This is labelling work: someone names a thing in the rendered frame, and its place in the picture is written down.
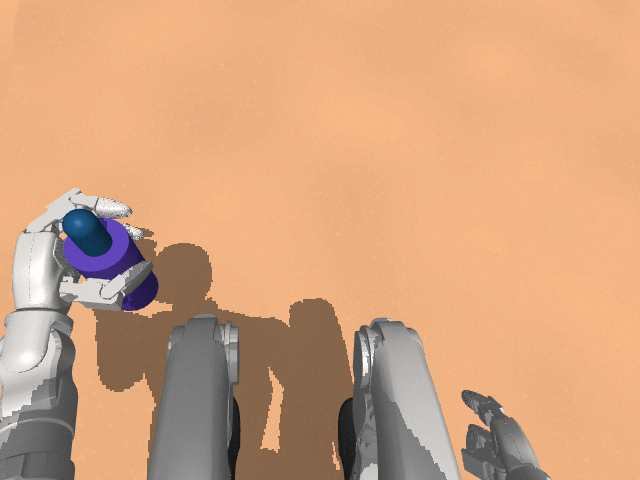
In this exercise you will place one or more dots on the bottle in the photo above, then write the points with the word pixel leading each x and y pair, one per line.
pixel 102 248

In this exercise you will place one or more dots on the right robot hand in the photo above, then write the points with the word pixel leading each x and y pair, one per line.
pixel 492 455

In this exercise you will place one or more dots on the left robot arm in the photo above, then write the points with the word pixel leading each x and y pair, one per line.
pixel 38 403

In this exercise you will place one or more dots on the left robot hand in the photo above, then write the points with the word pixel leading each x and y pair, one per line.
pixel 43 278

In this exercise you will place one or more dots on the right robot foot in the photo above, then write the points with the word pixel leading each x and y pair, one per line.
pixel 347 438

